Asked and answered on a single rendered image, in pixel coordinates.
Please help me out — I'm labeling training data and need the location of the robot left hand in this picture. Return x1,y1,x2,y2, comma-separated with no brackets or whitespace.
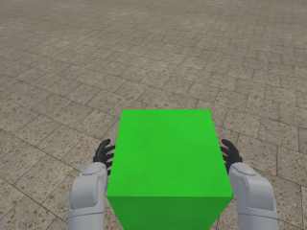
92,139,116,176

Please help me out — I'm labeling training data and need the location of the robot right hand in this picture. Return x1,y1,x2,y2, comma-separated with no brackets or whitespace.
220,139,243,175

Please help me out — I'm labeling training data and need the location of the right robot forearm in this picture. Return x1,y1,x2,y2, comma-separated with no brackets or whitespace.
228,162,279,230

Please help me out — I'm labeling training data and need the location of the left robot forearm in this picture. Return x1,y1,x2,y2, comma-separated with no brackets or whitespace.
67,162,108,230

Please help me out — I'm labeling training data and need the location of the carton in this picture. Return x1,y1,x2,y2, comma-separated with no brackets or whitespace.
106,109,234,230

